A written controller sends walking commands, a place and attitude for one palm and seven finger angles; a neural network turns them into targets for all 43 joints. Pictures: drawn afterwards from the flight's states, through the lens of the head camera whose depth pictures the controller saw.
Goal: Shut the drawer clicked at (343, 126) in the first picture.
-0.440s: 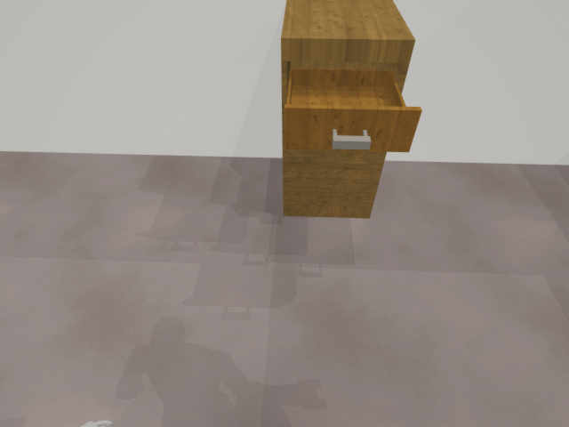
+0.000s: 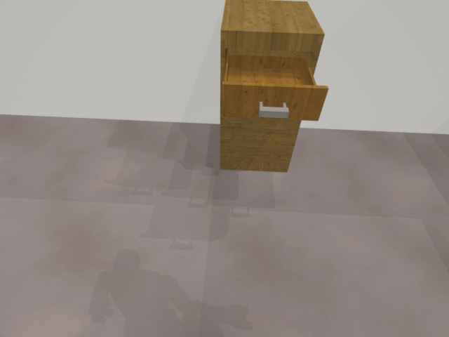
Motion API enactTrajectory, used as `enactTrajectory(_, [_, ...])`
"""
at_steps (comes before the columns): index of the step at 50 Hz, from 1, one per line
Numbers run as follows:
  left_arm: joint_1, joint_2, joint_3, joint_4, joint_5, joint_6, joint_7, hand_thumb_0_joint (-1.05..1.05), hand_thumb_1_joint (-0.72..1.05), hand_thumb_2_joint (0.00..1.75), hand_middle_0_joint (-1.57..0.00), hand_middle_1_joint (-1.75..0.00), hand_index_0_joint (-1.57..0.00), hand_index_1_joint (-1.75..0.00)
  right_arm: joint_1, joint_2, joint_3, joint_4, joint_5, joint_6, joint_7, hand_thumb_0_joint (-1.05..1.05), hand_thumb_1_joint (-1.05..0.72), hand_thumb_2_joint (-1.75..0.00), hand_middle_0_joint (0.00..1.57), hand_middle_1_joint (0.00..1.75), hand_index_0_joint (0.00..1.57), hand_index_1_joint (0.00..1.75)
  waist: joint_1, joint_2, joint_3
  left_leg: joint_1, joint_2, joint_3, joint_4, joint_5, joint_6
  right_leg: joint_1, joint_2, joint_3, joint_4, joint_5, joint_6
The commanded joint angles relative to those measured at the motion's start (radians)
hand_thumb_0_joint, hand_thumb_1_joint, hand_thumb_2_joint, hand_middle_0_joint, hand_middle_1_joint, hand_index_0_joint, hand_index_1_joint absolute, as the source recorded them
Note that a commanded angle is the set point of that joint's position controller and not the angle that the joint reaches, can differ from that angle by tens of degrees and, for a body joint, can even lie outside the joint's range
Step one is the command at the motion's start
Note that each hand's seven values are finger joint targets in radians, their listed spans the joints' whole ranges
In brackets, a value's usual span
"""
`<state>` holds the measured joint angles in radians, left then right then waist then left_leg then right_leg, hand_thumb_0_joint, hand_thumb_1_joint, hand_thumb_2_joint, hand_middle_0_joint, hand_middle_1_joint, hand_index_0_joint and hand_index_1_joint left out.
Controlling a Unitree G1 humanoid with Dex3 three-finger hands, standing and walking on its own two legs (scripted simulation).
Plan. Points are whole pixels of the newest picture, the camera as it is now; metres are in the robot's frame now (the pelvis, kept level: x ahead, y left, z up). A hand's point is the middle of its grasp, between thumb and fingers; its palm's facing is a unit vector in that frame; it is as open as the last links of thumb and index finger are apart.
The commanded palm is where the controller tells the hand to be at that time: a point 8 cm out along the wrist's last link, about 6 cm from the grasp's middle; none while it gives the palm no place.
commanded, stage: stand and wait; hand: left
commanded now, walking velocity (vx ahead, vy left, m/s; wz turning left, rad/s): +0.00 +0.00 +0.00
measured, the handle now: (273, 108) +0.89 -0.13 -0.09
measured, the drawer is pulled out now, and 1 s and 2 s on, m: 0.30 0.30 0.30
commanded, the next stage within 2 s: look at it before walking up in 0.38 s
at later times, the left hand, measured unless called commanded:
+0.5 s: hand out of the picture +0.07 +0.25 -0.15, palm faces -0.03 -0.94 -0.34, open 7.3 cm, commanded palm none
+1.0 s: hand out of the picture +0.08 +0.25 -0.15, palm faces -0.03 -0.94 -0.33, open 7.3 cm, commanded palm none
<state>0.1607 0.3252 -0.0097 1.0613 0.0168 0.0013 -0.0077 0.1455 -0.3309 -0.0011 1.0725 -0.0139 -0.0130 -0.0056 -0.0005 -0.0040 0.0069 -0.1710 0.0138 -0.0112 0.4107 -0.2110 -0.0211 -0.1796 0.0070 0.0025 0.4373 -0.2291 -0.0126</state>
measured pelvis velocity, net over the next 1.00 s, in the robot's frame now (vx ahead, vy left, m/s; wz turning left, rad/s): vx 0.01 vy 0.00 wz -0.01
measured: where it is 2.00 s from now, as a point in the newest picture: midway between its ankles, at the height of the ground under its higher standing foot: outside the picture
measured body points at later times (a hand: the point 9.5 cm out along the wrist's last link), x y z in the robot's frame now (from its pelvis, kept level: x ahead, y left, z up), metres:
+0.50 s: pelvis +0.00 +0.00 +0.00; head -0.01 +0.00 +0.45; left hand +0.07 +0.30 -0.13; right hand +0.06 -0.29 -0.13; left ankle +0.01 +0.13 -0.74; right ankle +0.01 -0.11 -0.74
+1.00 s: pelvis +0.01 +0.00 +0.00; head +0.01 +0.01 +0.45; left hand +0.08 +0.30 -0.13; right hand +0.08 -0.29 -0.13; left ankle +0.01 +0.13 -0.74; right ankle +0.01 -0.11 -0.74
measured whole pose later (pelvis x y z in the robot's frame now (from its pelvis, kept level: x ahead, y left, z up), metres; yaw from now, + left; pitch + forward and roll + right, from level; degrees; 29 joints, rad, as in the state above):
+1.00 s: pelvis +0.01 +0.00 +0.00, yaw +0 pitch -1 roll +0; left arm 0.15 0.34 -0.01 1.09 0.02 0.00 -0.01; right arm 0.13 -0.33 0.00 1.11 -0.01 -0.02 -0.01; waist 0.00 -0.01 0.02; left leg -0.14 0.01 0.00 0.36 -0.19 -0.02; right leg -0.15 0.00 0.01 0.38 -0.21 -0.01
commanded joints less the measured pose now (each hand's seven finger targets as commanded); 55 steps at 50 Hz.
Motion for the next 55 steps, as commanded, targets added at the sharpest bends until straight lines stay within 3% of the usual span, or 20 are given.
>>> enactTrajectory(1, [-0.059,0.216,0.049,-0.062,-0.006,-0.03,0.017,0.0,0.9,0.9,-0.2,-0.3,-0.2,-0.3,-0.056,-0.196,-0.035,-0.058,0.001,-0.028,-0.01,0.0,-0.9,-0.9,0.2,0.3,0.2,0.3,0.002,0.01,-0.037,-0.001,0.091,-0.088,-0.076,0.085,0.047,0.003,-0.122,0.118,-0.102,0.052,-0.027])
enactTrajectory(20, [-0.051,0.217,0.046,-0.033,-0.005,-0.027,0.017,0.0,0.9,0.9,-0.2,-0.3,-0.2,-0.3,-0.041,-0.203,-0.034,-0.021,0.003,-0.027,-0.008,0.0,-0.9,-0.9,0.2,0.3,0.2,0.3,0.003,0.008,-0.013,-0.005,0.096,-0.099,-0.108,0.043,0.045,-0.013,-0.118,0.121,-0.121,0.002,-0.021])
enactTrajectory(35, [-0.056,0.218,0.047,-0.037,-0.005,-0.032,0.018,0.0,0.9,0.9,-0.2,-0.3,-0.2,-0.3,-0.055,-0.201,-0.033,-0.023,0.004,-0.031,-0.009,0.0,-0.9,-0.9,0.2,0.3,0.2,0.3,0.003,0.015,-0.035,0.025,0.102,-0.092,-0.103,0.13,0.043,0.019,-0.122,0.114,-0.114,0.118,-0.019])
enactTrajectory(55, [-0.047,0.214,0.046,-0.029,-0.005,-0.032,0.019,0.0,0.9,0.9,-0.2,-0.3,-0.2,-0.3,-0.061,-0.199,-0.03,-0.014,0.006,-0.029,-0.012,0.0,-0.9,-0.9,0.2,0.3,0.2,0.3,0.004,0.005,-0.038,0.053,0.107,-0.086,-0.114,0.164,0.04,0.042,-0.124,0.109,-0.126,0.17,-0.015])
